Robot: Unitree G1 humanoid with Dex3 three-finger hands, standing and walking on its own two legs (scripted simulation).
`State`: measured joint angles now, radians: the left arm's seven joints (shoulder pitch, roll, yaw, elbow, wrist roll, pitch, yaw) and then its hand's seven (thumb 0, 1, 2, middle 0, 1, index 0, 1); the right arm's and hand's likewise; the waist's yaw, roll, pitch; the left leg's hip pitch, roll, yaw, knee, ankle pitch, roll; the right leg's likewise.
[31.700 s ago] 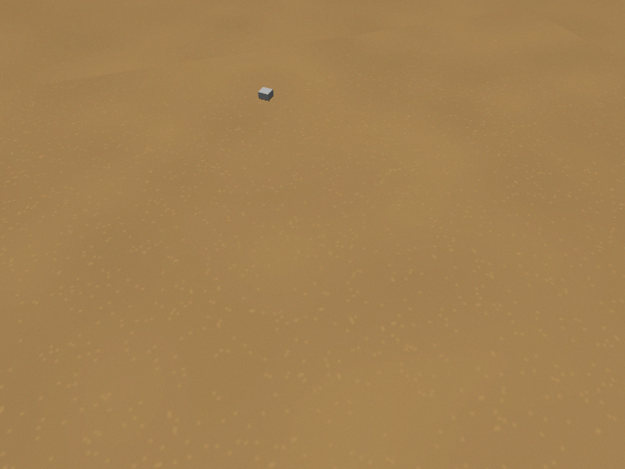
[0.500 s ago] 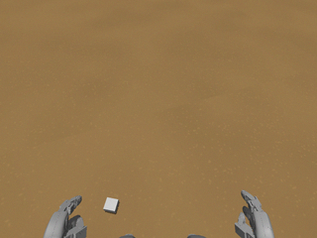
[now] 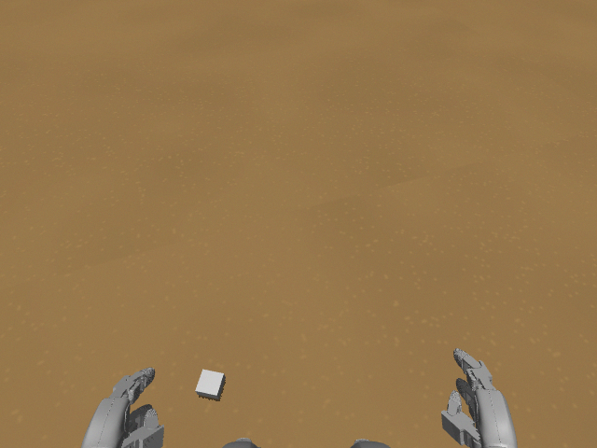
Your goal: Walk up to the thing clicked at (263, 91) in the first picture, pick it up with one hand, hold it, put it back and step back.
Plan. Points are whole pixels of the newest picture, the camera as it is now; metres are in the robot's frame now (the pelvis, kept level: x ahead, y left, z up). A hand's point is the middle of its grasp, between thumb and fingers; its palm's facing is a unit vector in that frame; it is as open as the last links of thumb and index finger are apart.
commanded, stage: home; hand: left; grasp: from above
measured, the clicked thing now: (210, 384) +0.42 +0.25 -0.69
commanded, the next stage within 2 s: stand in 0.72 s
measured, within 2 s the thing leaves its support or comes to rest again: neither
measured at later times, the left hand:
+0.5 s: hand (160, 430) +0.17 +0.18 -0.04, palm faces +0.04 -0.98 -0.20, open 7.4 cm
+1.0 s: hand out of the picture +0.14 +0.22 -0.09, palm faces +0.00 -0.94 -0.33, open 7.4 cm
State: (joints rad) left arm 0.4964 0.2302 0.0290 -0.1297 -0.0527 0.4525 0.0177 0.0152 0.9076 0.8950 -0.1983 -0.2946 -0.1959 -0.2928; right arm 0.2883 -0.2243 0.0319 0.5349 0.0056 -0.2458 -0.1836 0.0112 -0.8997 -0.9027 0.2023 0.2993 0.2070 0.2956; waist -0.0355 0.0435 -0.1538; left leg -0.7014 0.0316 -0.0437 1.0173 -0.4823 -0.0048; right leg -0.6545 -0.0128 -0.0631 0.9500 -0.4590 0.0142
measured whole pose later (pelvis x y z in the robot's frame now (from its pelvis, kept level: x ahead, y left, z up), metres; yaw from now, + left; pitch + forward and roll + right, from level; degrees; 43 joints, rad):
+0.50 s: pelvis +0.00 +0.00 +0.00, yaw +0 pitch +10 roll -3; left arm 0.50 0.23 0.03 -0.14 -0.05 0.45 0.02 0.01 0.91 0.89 -0.20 -0.29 -0.20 -0.29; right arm 0.29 -0.23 0.03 0.53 0.01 -0.24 -0.18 0.01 -0.90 -0.90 0.20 0.30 0.21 0.30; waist -0.04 0.04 -0.16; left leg -0.70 0.03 -0.04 1.02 -0.49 0.00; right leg -0.65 -0.01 -0.06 0.95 -0.46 0.02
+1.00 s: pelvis -0.01 +0.00 +0.02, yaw +0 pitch +2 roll +0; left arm 0.23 0.29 0.02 0.51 0.05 0.10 0.02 0.01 0.91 0.90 -0.20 -0.30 -0.20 -0.29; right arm 0.17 -0.28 -0.02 0.79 -0.07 -0.06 -0.02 0.01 -0.90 -0.90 0.20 0.30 0.21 0.30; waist 0.02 -0.01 0.02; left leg -0.47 0.00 0.00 0.85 -0.41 0.01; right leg -0.47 -0.04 -0.02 0.85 -0.41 0.02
